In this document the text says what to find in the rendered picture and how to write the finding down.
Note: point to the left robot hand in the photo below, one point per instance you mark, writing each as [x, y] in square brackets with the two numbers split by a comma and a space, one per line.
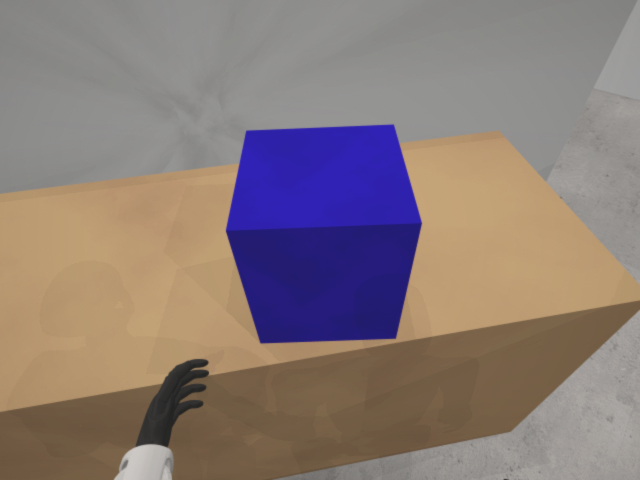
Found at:
[165, 407]

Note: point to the carton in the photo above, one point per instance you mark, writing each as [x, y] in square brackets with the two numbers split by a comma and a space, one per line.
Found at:
[323, 227]

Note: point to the robot left forearm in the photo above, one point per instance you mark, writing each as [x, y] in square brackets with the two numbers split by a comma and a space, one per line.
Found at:
[147, 462]

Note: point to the pedestal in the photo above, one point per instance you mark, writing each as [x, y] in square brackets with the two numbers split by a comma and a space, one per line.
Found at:
[107, 286]

